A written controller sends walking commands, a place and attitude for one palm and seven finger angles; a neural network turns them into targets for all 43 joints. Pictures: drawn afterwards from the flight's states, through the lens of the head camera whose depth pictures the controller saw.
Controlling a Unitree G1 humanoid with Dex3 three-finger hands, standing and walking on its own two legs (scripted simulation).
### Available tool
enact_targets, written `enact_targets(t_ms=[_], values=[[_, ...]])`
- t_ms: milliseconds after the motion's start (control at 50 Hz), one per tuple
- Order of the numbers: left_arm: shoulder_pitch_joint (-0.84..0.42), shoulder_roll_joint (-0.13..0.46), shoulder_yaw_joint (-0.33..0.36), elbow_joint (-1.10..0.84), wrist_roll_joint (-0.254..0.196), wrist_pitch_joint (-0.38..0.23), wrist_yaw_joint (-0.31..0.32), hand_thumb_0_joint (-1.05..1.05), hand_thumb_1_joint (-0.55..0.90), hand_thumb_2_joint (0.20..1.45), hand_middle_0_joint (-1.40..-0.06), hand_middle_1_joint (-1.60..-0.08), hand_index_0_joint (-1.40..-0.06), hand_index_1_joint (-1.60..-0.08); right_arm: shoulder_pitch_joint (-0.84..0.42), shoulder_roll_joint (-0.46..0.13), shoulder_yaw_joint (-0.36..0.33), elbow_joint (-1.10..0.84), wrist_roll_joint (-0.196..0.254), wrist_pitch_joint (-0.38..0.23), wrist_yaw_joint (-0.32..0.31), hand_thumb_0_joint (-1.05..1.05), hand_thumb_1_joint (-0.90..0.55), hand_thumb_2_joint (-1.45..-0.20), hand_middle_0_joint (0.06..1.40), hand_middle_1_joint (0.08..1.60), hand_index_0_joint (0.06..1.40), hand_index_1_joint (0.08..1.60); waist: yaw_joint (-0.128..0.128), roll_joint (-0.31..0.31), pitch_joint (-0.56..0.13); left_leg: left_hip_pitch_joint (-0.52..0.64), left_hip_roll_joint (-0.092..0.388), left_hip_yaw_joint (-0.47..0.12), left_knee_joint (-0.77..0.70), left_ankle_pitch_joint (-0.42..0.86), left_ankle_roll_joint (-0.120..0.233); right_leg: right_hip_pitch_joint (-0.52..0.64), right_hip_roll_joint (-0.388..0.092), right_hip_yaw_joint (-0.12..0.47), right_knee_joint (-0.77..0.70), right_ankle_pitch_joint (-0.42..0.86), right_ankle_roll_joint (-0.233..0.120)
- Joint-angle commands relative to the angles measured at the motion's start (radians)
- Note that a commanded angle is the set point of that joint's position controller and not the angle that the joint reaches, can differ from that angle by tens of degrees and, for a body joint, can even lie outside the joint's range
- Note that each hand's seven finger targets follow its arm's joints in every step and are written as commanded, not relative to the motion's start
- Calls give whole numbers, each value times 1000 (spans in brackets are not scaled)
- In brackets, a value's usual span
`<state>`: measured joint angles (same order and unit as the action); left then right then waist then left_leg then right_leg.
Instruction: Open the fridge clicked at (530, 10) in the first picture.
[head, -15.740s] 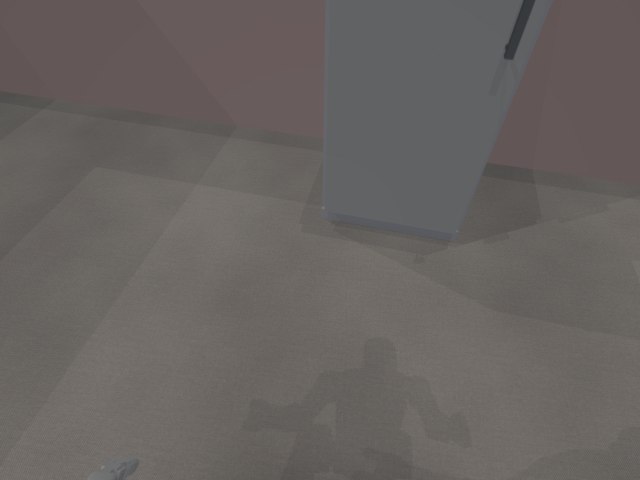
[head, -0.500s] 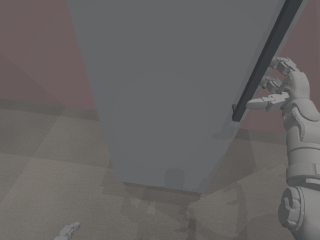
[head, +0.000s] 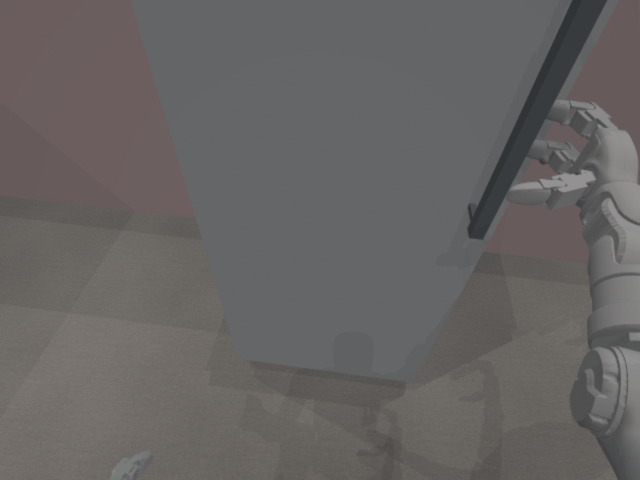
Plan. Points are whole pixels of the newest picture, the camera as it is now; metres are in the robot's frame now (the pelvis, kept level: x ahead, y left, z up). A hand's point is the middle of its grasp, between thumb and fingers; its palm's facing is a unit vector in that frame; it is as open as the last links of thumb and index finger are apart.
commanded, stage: feel for the door with the fingertips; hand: right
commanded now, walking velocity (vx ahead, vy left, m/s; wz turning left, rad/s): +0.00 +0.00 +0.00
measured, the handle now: (517, 129) +0.51 -0.18 +0.21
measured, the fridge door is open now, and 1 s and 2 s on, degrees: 0 0 0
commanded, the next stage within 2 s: slide the fingers in behind the handle in 0.14 s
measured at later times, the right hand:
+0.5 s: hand (545, 160) +0.46 -0.21 +0.20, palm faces +0.04 +1.00 +0.02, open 14.0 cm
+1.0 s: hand (529, 161) +0.45 -0.19 +0.20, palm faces +0.03 +1.00 +0.03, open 14.0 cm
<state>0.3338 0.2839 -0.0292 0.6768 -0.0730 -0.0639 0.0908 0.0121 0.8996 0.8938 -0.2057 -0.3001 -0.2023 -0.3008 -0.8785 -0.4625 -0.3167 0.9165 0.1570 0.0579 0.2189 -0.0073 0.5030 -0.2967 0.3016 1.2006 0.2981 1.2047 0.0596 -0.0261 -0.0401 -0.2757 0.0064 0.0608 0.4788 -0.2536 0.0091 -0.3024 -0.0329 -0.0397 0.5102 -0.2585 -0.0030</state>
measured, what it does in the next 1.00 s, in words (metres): stands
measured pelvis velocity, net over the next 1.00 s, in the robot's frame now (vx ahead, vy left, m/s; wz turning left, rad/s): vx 0.00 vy -0.01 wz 0.01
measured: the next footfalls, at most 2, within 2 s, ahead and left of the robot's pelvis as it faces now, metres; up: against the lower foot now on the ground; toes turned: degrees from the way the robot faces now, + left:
none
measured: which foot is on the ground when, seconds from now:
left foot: down 0.00-1.00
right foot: down 0.00-1.00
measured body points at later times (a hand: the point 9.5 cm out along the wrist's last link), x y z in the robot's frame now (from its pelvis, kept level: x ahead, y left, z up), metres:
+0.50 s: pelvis +0.00 -0.01 +0.00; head +0.01 -0.01 +0.45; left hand +0.06 +0.25 -0.11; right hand +0.45 -0.26 +0.21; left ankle -0.01 +0.11 -0.74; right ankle +0.00 -0.12 -0.74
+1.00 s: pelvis +0.00 -0.01 +0.00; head +0.01 +0.00 +0.45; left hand +0.11 +0.25 -0.11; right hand +0.44 -0.24 +0.21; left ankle -0.01 +0.11 -0.74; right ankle +0.00 -0.12 -0.74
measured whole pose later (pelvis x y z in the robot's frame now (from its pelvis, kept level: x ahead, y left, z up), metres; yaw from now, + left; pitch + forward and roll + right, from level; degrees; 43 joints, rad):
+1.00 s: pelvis +0.00 -0.01 +0.00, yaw +0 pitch +3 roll +1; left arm 0.30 0.26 -0.04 0.66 -0.07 -0.06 0.08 0.01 0.90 0.89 -0.21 -0.30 -0.20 -0.30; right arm -0.83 -0.38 -0.29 0.80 0.17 0.10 0.17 -0.01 0.50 -0.30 0.30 1.20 0.30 1.20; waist 0.04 -0.03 -0.05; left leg -0.26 0.01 0.05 0.47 -0.25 0.00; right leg -0.29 -0.03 -0.05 0.51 -0.27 -0.01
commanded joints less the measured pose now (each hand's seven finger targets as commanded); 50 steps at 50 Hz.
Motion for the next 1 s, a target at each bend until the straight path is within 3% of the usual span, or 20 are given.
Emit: enact_targets(t_ms=[0,120,140,180,200,280,300,320,440,460,500,540,620,720,760,800,840,860,940,980], values=[[9,139,51,-111,5,-47,12,0,900,900,-200,-300,-200,-300,-554,-252,-43,-254,12,-97,2,0,500,-300,300,1200,300,1200,4,-32,-347,79,-13,-38,-41,329,15,167,26,33,-32,261,-39],[26,146,51,-102,5,-46,11,0,900,900,-200,-300,-200,-300,-538,-267,-49,-168,-2,-89,0,0,500,-300,300,1200,300,1200,7,-20,-285,46,-14,-33,-48,278,15,124,21,36,-43,221,-36],[35,147,53,-103,6,-45,12,0,900,900,-200,-300,-200,-300,-540,-259,-41,-158,-1,-92,-3,0,500,-300,300,1200,300,1200,17,9,-280,41,-14,-29,-51,262,12,121,19,33,-40,209,-40],[33,146,52,-102,6,-50,11,0,900,900,-200,-300,-200,-300,-581,-244,-26,-174,-5,-99,-5,0,500,-300,300,1200,300,1200,22,-35,-296,22,-16,-33,-52,249,14,141,18,38,-43,204,-36],[43,146,54,-98,10,-53,10,0,900,900,-200,-300,-200,-300,-596,-246,-32,-178,-5,-105,-6,0,500,-300,300,1200,300,1200,23,-22,-304,20,-18,-28,-50,248,15,148,16,45,-43,210,-34],[48,149,53,-103,10,-52,7,0,900,900,-200,-300,-200,-300,-524,-265,-60,-166,3,-110,-1,0,500,-300,300,1200,300,1200,4,10,-315,49,-20,-28,-40,276,16,130,15,41,-41,232,-36],[39,146,53,-107,9,-55,5,0,900,900,-200,-300,-200,-300,-550,-242,-37,-198,4,-113,3,0,500,-300,300,1200,300,1200,11,-25,-316,39,-19,-30,-44,272,15,145,15,37,-41,228,-35],[41,146,55,-108,9,-56,5,0,900,900,-200,-300,-200,-300,-515,-252,-53,-196,2,-110,2,0,500,-300,300,1200,300,1200,-1,-26,-326,38,-21,-28,-41,270,18,153,14,40,-40,238,-33],[26,146,55,-123,6,-54,6,0,900,900,-200,-300,-200,-300,-475,-251,-54,-269,16,-92,-2,0,500,-300,300,1200,300,1200,-5,2,-320,60,-21,-23,-48,264,17,150,9,38,-46,240,-37],[15,144,53,-127,4,-54,5,0,900,900,-200,-300,-200,-300,-457,-271,-78,-289,13,-87,-6,0,500,-300,300,1200,300,1200,-19,-32,-321,57,-22,-28,-46,269,19,158,11,37,-46,244,-35],[1,136,50,-128,1,-56,6,0,900,900,-200,-300,-200,-300,-490,-197,-12,-313,15,-75,-7,0,500,-300,300,1200,300,1200,1,-46,-294,29,-22,-24,-53,246,17,166,10,40,-52,227,-32],[5,140,51,-122,2,-56,11,0,900,900,-200,-300,-200,-300,-482,-198,-15,-293,24,-65,-13,0,500,-300,300,1200,300,1200,10,4,-272,22,-23,-23,-64,217,15,157,7,40,-49,199,-38],[-7,135,49,-123,4,-60,10,0,900,900,-200,-300,-200,-300,-491,-200,-20,-336,16,-57,-21,0,500,-300,300,1200,300,1200,-3,-41,-315,35,-21,-22,-54,249,20,185,10,48,-51,239,-30],[-16,131,46,-118,4,-58,9,0,900,900,-200,-300,-200,-300,-492,-165,-1,-305,22,-39,-31,0,500,-300,300,1200,300,1200,4,-5,-281,25,-21,-21,-58,247,18,172,11,48,-50,228,-32],[-16,133,46,-122,5,-55,9,0,900,900,-200,-300,-200,-300,-501,-184,-13,-323,18,-43,-36,0,500,-300,300,1200,300,1200,0,-8,-312,45,-17,-22,-53,264,18,176,13,46,-47,245,-33],[-21,124,47,-124,5,-57,4,0,900,900,-200,-300,-200,-300,-502,-145,11,-349,16,-44,-40,0,500,-300,300,1200,300,1200,-3,-50,-330,35,-19,-21,-45,293,22,214,12,49,-38,291,-28],[-23,122,48,-129,7,-56,1,0,900,900,-200,-300,-200,-300,-480,-113,31,-367,24,-46,-43,0,500,-300,300,1200,300,1200,-2,-15,-338,49,-21,-17,-46,304,20,216,10,47,-34,303,-30],[-28,125,47,-127,6,-53,0,0,900,900,-200,-300,-200,-300,-456,-147,-7,-355,25,-40,-47,0,500,-300,300,1200,300,1200,-16,-9,-334,61,-21,-20,-43,313,22,202,11,47,-36,301,-30],[-30,127,47,-129,9,-38,2,0,900,900,-200,-300,-200,-300,-416,-170,-29,-320,19,-16,-56,0,500,-300,300,1200,300,1200,-21,51,-296,86,-16,-20,-51,302,16,148,13,35,-46,262,-36],[-45,120,42,-137,7,-35,2,0,900,900,-200,-300,-200,-300,-482,-149,5,-368,7,-17,-62,0,500,-300,300,1200,300,1200,-10,-16,-299,74,-13,-27,-50,304,17,160,17,35,-48,262,-35]])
